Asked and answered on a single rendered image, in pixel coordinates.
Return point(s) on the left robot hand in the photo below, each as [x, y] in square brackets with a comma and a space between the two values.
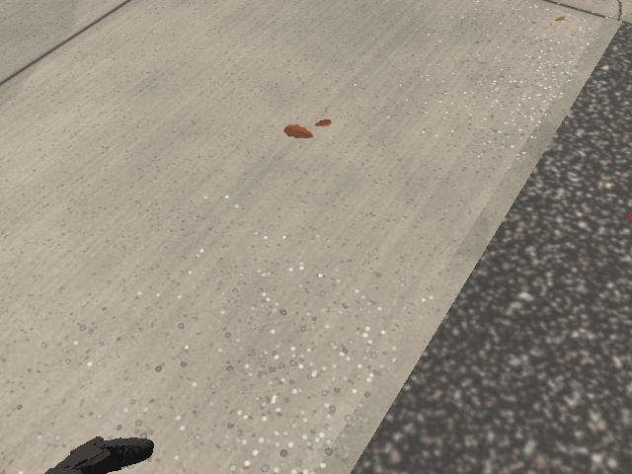
[99, 456]

